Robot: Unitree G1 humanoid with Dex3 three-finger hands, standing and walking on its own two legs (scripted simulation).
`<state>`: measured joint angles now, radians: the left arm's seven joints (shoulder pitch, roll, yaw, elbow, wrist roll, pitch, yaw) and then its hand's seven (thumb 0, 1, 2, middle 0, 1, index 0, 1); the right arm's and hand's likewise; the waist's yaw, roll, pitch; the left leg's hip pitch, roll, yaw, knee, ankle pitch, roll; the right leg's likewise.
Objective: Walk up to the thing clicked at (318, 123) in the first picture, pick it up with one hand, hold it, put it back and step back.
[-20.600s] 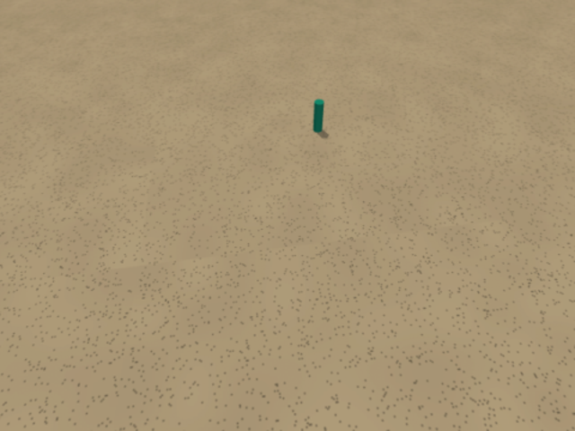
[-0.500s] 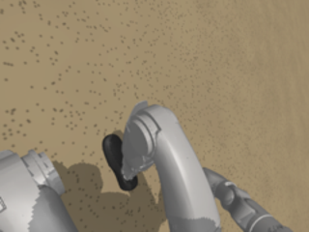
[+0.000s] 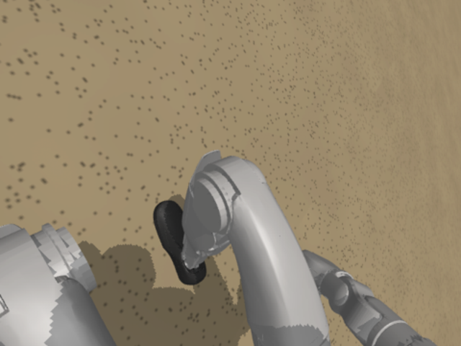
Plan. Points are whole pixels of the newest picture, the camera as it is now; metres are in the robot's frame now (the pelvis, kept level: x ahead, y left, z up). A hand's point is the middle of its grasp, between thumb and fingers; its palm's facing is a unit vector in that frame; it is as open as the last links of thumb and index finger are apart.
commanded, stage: close in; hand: left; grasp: from the side
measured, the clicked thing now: out of the picture +0.51 +0.30 -0.22
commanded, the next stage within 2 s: settle in 0.38 s
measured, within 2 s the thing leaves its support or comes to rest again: leaves its support in 0.86 s
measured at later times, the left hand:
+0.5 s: hand out of the picture +0.50 +0.30 -0.19, palm faces +0.41 -0.91 -0.07, open 12.7 cm
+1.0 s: hand out of the picture +0.51 +0.31 -0.16, palm faces +0.41 -0.91 -0.03, open 7.7 cm
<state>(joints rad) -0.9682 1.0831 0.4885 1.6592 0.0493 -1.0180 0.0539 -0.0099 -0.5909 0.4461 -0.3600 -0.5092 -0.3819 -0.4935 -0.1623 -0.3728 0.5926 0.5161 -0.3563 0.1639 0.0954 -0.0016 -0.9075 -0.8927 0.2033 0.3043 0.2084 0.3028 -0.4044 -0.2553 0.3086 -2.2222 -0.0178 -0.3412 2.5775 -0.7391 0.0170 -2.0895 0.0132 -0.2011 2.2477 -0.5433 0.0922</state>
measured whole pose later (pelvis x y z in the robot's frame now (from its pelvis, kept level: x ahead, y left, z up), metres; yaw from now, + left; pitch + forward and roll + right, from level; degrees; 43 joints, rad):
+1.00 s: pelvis +0.00 +0.00 +0.00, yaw +1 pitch +21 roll -19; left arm -0.99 1.04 0.51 1.52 0.04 -0.93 0.01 0.00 -0.20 1.08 -0.88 -1.14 -0.93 -1.16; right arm -0.09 -0.37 0.54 0.52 -0.33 0.16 0.10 0.00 -0.92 -0.89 0.20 0.30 0.21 0.30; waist -0.39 -0.23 0.28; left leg -2.23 -0.02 -0.33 2.56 -0.73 0.01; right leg -2.11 0.00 -0.19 2.26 -0.55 0.09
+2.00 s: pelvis +0.02 -0.02 +0.04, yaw +9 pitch +33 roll -10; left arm -0.95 0.64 0.47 1.15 0.02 -0.57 -0.08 -0.01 -0.21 1.12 -0.88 -1.15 -0.93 -1.18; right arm 0.15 -0.32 0.17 0.60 -0.14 0.11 0.10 0.00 -0.89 -0.89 0.20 0.30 0.21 0.30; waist -0.25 -0.01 -0.04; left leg -2.24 -0.03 -0.15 2.36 -0.71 -0.01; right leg -2.19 -0.06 -0.05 2.21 -0.60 0.06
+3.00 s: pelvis +0.03 -0.02 +0.17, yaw +13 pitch +33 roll -5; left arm -0.60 0.36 0.36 0.65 -0.11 -0.33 -0.09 -0.01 -0.19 1.13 -0.85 -1.18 -0.91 -1.21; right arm 0.16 -0.26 0.02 0.58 0.00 0.05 0.00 0.01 -0.93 -0.90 0.20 0.30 0.21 0.30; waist -0.11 0.02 -0.18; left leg -1.83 0.00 -0.08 1.93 -0.68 -0.01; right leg -1.82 -0.07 -0.02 1.84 -0.59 0.04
